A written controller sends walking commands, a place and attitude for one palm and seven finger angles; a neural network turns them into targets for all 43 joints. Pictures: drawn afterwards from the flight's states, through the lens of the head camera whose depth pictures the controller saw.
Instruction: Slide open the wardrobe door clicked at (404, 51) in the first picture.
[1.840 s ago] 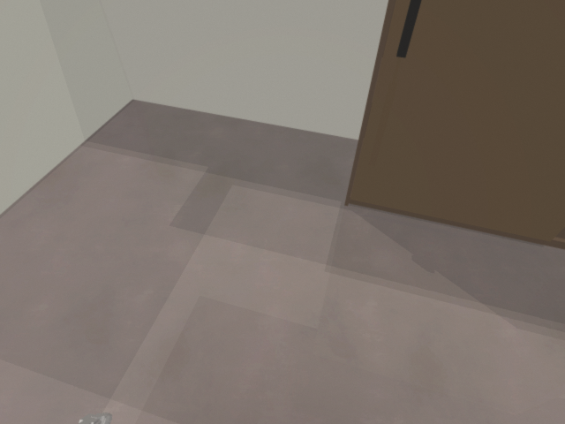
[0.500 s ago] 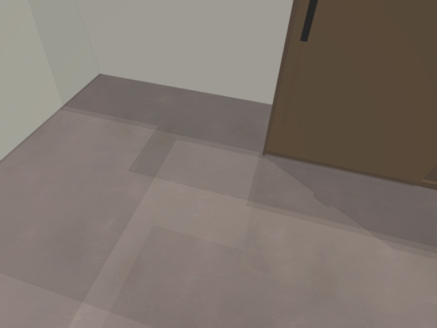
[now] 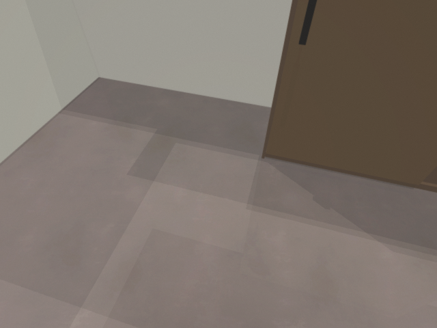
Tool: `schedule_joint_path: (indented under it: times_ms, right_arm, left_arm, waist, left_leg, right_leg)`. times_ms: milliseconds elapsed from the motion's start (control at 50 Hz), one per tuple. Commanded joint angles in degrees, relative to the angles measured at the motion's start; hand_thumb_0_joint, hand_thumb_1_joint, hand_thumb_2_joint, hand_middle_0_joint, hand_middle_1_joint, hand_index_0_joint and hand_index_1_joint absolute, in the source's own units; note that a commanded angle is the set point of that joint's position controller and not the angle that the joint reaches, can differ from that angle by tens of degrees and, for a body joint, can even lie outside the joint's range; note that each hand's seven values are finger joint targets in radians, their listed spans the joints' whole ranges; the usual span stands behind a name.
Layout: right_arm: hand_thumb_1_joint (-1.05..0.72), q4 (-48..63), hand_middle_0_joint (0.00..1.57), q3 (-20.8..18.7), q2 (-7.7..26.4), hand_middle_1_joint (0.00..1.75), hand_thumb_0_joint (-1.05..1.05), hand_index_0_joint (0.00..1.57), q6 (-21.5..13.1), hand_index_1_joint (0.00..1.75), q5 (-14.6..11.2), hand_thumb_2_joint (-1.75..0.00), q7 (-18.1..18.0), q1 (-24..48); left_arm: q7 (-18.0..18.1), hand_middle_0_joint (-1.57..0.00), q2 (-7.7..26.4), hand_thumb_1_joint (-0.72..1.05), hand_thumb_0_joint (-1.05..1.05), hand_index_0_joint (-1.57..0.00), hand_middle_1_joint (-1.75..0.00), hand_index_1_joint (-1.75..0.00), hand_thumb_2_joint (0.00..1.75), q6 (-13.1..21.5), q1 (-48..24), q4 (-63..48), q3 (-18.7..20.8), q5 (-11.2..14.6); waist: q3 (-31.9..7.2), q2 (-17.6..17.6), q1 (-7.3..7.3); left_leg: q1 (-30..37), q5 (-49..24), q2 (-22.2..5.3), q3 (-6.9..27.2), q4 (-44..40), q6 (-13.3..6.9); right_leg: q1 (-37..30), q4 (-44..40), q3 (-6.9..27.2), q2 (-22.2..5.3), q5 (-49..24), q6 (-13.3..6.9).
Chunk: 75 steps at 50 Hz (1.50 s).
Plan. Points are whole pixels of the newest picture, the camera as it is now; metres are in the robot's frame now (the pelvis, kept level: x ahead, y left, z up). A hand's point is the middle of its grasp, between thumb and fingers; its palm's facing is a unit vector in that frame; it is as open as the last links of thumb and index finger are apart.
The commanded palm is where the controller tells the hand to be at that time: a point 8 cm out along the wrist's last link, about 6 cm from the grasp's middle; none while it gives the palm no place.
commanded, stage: walk to a spot facing it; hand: left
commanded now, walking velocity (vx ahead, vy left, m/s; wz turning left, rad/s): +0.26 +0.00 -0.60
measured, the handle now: (308, 15) +1.20 -0.27 +0.10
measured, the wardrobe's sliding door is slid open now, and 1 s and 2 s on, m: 0.00 0.00 0.00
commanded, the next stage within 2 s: none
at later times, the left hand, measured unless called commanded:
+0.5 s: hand out of the picture +0.10 +0.14 -0.17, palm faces -0.18 -0.97 -0.18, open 7.4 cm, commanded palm none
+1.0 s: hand (200, 188) +0.52 +0.10 -0.16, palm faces -0.51 -0.83 -0.22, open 7.4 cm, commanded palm none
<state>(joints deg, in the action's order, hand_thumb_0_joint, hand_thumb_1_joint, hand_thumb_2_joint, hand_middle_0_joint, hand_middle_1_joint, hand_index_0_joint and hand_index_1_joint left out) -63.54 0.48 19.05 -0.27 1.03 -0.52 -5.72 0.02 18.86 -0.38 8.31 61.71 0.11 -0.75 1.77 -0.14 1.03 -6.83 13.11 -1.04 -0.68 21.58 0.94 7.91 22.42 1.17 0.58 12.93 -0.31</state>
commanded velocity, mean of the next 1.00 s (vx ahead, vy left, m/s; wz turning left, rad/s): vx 0.24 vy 0.00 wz -0.60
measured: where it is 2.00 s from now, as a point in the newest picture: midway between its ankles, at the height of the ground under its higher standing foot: (243, 287)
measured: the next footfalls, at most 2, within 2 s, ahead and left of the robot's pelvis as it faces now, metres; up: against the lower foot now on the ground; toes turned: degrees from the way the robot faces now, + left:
left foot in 0.70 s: +0.38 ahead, +0.04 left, +0.00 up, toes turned -18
right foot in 1.20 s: +0.38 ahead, -0.24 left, +0.00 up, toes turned -49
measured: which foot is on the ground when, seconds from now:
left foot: down 0.00-0.26, up 0.28-0.68, down 0.70-1.00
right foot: down 0.00-0.70, up 0.72-1.00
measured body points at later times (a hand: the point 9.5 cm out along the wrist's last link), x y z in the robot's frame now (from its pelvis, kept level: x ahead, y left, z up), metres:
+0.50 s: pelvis +0.11 -0.04 +0.00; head +0.14 -0.06 +0.45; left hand +0.11 +0.19 -0.15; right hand +0.13 -0.30 -0.15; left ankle +0.20 +0.10 -0.67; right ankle +0.03 -0.11 -0.74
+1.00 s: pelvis +0.32 -0.03 +0.00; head +0.35 -0.03 +0.44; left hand +0.55 +0.14 -0.14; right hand +0.20 -0.25 -0.14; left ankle +0.35 +0.06 -0.74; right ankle +0.29 -0.17 -0.66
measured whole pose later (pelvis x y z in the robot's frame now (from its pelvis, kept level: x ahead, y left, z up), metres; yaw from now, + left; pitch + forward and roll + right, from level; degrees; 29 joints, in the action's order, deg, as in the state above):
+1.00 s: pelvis +0.32 -0.03 +0.00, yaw -35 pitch +0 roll -1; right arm -57.5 -2.2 10.7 -3.3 1.4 -1.7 -16.3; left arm -2.4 14.8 -2.2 9.6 51.4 6.7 -2.0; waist 4.0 1.7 0.6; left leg -8.3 16.5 -5.1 -16.8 25.6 -1.5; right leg 35.5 62.5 -4.1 -5.2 12.8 2.1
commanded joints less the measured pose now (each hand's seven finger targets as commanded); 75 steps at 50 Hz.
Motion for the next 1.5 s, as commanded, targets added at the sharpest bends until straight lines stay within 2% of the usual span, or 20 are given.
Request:
schedule_joint_path:
  times_ms: [0, 100, 160, 200, 240, 320, 580, 640, 660, 680, 700, 740, 820, 1040, 1120, 1140, 1180, 1200, 1280, 1480]
  right_arm:
    - [-0.9, 3.9, 0.2, -2.2, 6.6, 0.3, 0.0, 0.2, 0.0, 0.3, 0.3, -0.9, -0.2, -3.2]
    - [-0.9, 6.2, 0.2, -4.9, 10.1, 0.3, 0.0, 0.2, -1.3, 0.3, 0.0, -0.9, -0.6, -8.5]
    - [-0.9, 6.5, 0.2, -5.0, 7.9, 0.3, 0.0, 0.2, -2.0, 0.3, 0.5, -0.9, -0.7, -9.5]
    - [-0.9, 7.5, 0.2, -4.8, 6.7, 0.3, 0.0, 0.2, -1.9, 0.3, 0.4, -0.9, -0.7, -5.4]
    - [-0.9, 13.4, 0.2, -3.1, 0.5, 0.3, 0.0, 0.2, -2.4, 0.3, -0.3, -0.9, 0.5, 0.2]
    - [-0.9, 12.0, 0.2, -4.1, -0.4, 0.3, 0.0, 0.2, -2.3, 0.3, 0.4, -0.9, 0.7, 1.3]
    - [-0.9, 17.2, 0.2, -4.3, -4.4, 0.3, 0.0, 0.2, -3.0, 0.3, -0.4, -0.9, 1.8, 7.1]
    - [-0.9, 14.7, 0.2, -5.0, -2.0, 0.3, 0.0, 0.2, -3.7, 0.3, -0.4, -0.9, 0.7, -3.1]
    - [-0.9, 11.9, 0.2, -5.7, 1.3, 0.3, 0.0, 0.2, -3.9, 0.3, -0.1, -0.9, -0.4, -12.9]
    - [-0.9, 10.1, 0.2, -7.4, 8.9, 0.3, 0.0, 0.2, -4.1, 0.3, 0.9, -0.9, -0.9, -20.7]
    - [-0.9, 9.9, 0.2, -6.8, 9.8, 0.3, 0.0, 0.2, -3.6, 0.3, 0.5, -0.9, -0.7, -23.1]
    - [-0.9, 12.2, 0.2, -5.5, 4.1, 0.3, 0.0, 0.2, -3.8, 0.3, 0.0, -0.9, -0.6, -12.6]
    - [-0.9, 11.8, 0.2, -4.0, -2.3, 0.3, 0.0, 0.2, -4.7, 0.3, 0.2, -0.9, -1.0, -7.6]
    - [-0.9, 7.9, 0.2, -5.2, 0.7, 0.3, 0.0, 0.2, -3.0, 0.3, 0.5, -0.9, -0.8, -15.1]
    - [-0.9, 8.7, 0.2, -5.7, 3.3, 0.3, 0.0, 0.2, -2.1, 0.3, 0.3, -0.9, -0.6, -14.7]
    - [-0.9, 9.4, 0.2, -5.6, 3.0, 0.3, 0.0, 0.2, -1.8, 0.3, 0.0, -0.9, -0.2, -15.2]
    - [-0.9, 13.4, 0.2, -4.4, -1.6, 0.3, 0.0, 0.2, -1.3, 0.3, -0.9, -0.9, -0.4, -13.8]
    - [-0.9, 14.3, 0.2, -4.2, -0.8, 0.3, 0.0, 0.2, -1.0, 0.3, -0.9, -0.9, -1.1, -10.7]
    - [-0.9, 12.2, 0.2, -4.1, -1.8, 0.3, 0.0, 0.2, 1.7, 0.3, 0.3, -0.9, -1.0, -11.9]
    - [-0.9, 14.3, 0.2, -4.4, -2.5, 0.3, 0.0, 0.2, 0.1, 0.3, -0.6, -0.9, -1.3, -13.0]
  left_arm:
    - [-0.4, -0.2, 6.3, 0.9, 0.0, -0.2, -0.3, -0.3, 0.9, -0.8, 2.2, -4.2, 1.8, -0.4]
    - [-1.7, -0.2, 2.5, 0.9, 0.0, -0.2, -0.3, -0.3, 0.9, 0.1, 2.6, -9.2, 2.9, -0.4]
    - [-2.4, -0.2, 0.4, 0.9, 0.0, -0.2, -0.3, -0.3, 0.9, 0.8, 1.4, -10.7, 3.6, -0.4]
    - [-2.6, -0.2, -0.3, 0.9, 0.0, -0.2, -0.3, -0.3, 0.9, 1.2, 13.2, -7.0, 4.2, -0.7]
    - [-0.6, -0.2, 10.2, 0.9, 0.0, -0.2, -0.3, -0.3, 0.9, 2.8, 26.5, -3.6, 6.2, -0.3]
    - [0.4, -0.2, 2.7, 0.9, 0.0, -0.2, -0.3, -0.3, 0.9, 3.3, 17.7, -6.1, 4.3, -0.4]
    - [1.0, -0.2, 1.8, 0.9, 0.0, -0.2, -0.3, -0.3, 0.9, 3.9, 18.6, -5.1, 5.2, -0.9]
    - [1.1, -0.2, 3.1, 0.9, 0.0, -0.2, -0.3, -0.3, 0.9, 3.7, 14.6, -6.3, 5.9, -0.7]
    - [0.7, -0.2, 1.8, 0.9, 0.0, -0.2, -0.3, -0.3, 0.9, 3.8, 13.8, -7.1, 6.2, -0.2]
    - [-0.1, -0.2, -1.7, 0.9, 0.0, -0.2, -0.3, -0.3, 0.9, 3.5, 16.4, -7.9, 6.2, 0.7]
    - [-0.6, -0.2, -3.0, 0.9, 0.0, -0.2, -0.3, -0.3, 0.9, 4.0, 15.1, -9.4, 5.7, 0.5]
    - [-1.1, -0.2, -2.6, 0.9, 0.0, -0.2, -0.3, -0.3, 0.9, 3.0, 10.3, -10.1, 5.5, -0.4]
    - [-2.7, -0.2, -4.9, 0.9, 0.0, -0.2, -0.3, -0.3, 0.9, -0.1, 10.2, -9.9, 5.7, -1.2]
    - [-2.6, -0.2, -5.3, 0.9, 0.0, -0.2, -0.3, -0.3, 0.9, -1.3, -5.0, -15.2, 4.7, -1.1]
    - [-2.2, -0.2, -2.7, 0.9, 0.0, -0.2, -0.3, -0.3, 0.9, -0.3, -0.5, -14.4, 5.0, -1.1]
    - [-1.8, -0.2, 0.2, 0.9, 0.0, -0.2, -0.3, -0.3, 0.9, 0.6, 5.1, -13.0, 5.6, -1.3]
    - [-0.1, -0.2, 11.5, 0.9, 0.0, -0.2, -0.3, -0.3, 0.9, 1.4, 15.3, -10.4, 7.8, 0.3]
    - [0.7, -0.2, 10.9, 0.9, 0.0, -0.2, -0.3, -0.3, 0.9, 0.9, 14.1, -11.2, 7.8, 0.7]
    - [1.5, -0.2, 4.6, 0.9, 0.0, -0.2, -0.3, -0.3, 0.9, -0.2, -2.9, -15.4, 5.9, -0.3]
    - [0.3, -0.2, 4.3, 0.9, 0.0, -0.2, -0.3, -0.3, 0.9, -1.7, -2.4, -16.3, 6.8, -0.3]
  waist:
    - [2.8, 0.2, -1.05]
    - [4.0, -10.7, -2.71]
    - [3.7, -8.4, -2.26]
    - [0.0, -3.9, 3.63]
    - [-1.4, 23.1, 7.95]
    - [5.0, 3.6, 2.19]
    - [2.7, 8.4, 2.75]
    - [-1.1, 7.0, -2.95]
    - [-6.6, 3.1, -6.72]
    - [-14.7, -13.4, -8.51]
    - [-14.3, -15.7, -7.72]
    - [-3.8, -10.6, -4.13]
    - [2.0, -7.4, 0.39]
    - [1.7, -7.1, -3.62]
    - [-2.4, -7.4, -0.48]
    - [-5.6, -3.7, 2.45]
    - [-16.7, 13.5, 5.58]
    - [-17.3, 10.1, 5.68]
    - [-5.7, 5.6, -2.64]
    - [-6.5, 10.2, -3.71]
  left_leg:
    - [-2.7, 12.6, -6.6, 3.0, -1.6, -1.8]
    - [4.0, 14.0, -19.6, 13.5, -7.8, -10.0]
    - [2.8, -4.1, -20.7, 6.8, -2.7, -10.1]
    - [-7.3, -2.8, -14.5, -3.1, 12.6, -4.9]
    - [-35.4, 21.3, -2.0, -8.0, 46.1, 1.1]
    - [-33.8, 7.4, -7.1, 0.3, 46.3, 1.7]
    - [-24.7, -0.4, -3.1, -3.8, 20.1, 1.9]
    - [-5.9, -2.0, -0.8, -4.2, 8.7, 0.5]
    - [9.4, -3.8, -3.5, -2.3, 6.4, -0.5]
    - [23.0, -3.9, -21.5, 18.4, 4.6, -5.7]
    - [19.6, -2.1, -30.2, 30.2, -3.3, -10.4]
    - [3.8, 13.5, -27.8, 23.2, -8.7, -9.6]
    - [-8.1, 0.5, -19.7, 0.9, -9.4, -6.1]
    - [1.8, -28.5, -19.7, -12.8, -0.8, -7.0]
    - [3.2, -39.6, -19.6, -16.2, 13.3, -4.4]
    - [-3.4, -37.1, -18.5, -16.8, 25.4, -1.8]
    - [-30.1, 25.3, -5.3, -10.3, 58.0, 4.1]
    - [-29.4, 22.7, -6.9, -1.9, 58.2, 3.4]
    - [-21.9, 12.5, -8.7, -2.0, 47.2, 4.4]
    - [-5.4, 3.5, -1.8, -5.8, 11.5, 2.9]
  right_leg:
    - [9.1, -1.9, 8.4, -4.0, 12.6, -2.0]
    - [22.7, 21.2, -1.5, 0.8, 14.0, -0.4]
    - [19.7, 20.7, -3.0, -3.4, 17.1, -0.2]
    - [0.7, 8.5, -6.8, -0.6, 5.7, -0.9]
    - [-13.9, -10.4, 35.0, -23.0, -0.6, -11.2]
    - [-1.2, -9.8, 24.6, -17.4, -1.3, -12.8]
    - [-2.9, -4.6, 16.3, -10.6, -21.3, -9.0]
    - [2.4, 6.3, 15.1, -7.9, -27.6, -7.1]
    - [8.9, 16.9, 12.4, -4.5, -24.1, -5.3]
    - [21.0, 36.3, 4.5, 3.5, 2.1, -2.1]
    - [26.8, 49.8, 2.4, 4.1, 20.5, -1.2]
    - [30.2, 57.6, 1.7, -2.5, 13.8, -0.9]
    - [26.3, 50.9, -1.1, -6.5, 3.9, 0.8]
    - [22.9, 23.3, -7.7, -4.8, 0.2, 1.9]
    - [10.7, 13.8, -10.5, -0.8, 1.5, -0.6]
    - [-1.2, 7.3, -9.6, -1.0, -5.3, -1.7]
    - [-21.5, 5.7, 24.1, -27.6, -54.2, -15.2]
    - [-17.7, 4.3, 22.1, -25.0, -47.9, -15.6]
    - [6.6, -0.9, 9.6, -15.8, -23.0, -10.0]
    - [13.3, 4.9, 14.7, -9.1, -13.3, -6.2]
